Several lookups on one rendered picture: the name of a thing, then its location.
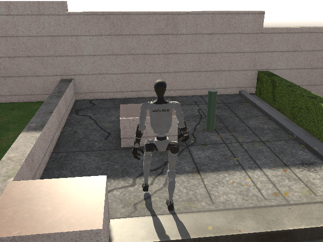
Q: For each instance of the left robot hand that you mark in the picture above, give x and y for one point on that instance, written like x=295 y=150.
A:
x=135 y=153

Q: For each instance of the right robot forearm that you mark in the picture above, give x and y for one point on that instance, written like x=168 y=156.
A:
x=184 y=130

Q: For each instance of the right robot hand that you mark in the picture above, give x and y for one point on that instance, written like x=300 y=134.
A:
x=186 y=137

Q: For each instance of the robot left upper arm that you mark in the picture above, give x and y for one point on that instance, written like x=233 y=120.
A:
x=142 y=116

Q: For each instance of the humanoid robot torso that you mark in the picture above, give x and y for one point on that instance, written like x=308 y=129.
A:
x=161 y=122

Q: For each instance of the left robot forearm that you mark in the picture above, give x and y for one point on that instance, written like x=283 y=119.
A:
x=138 y=137

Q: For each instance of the right robot thigh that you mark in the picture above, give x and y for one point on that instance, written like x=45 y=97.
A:
x=173 y=154

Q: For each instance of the robot right upper arm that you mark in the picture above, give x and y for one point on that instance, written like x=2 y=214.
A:
x=179 y=114

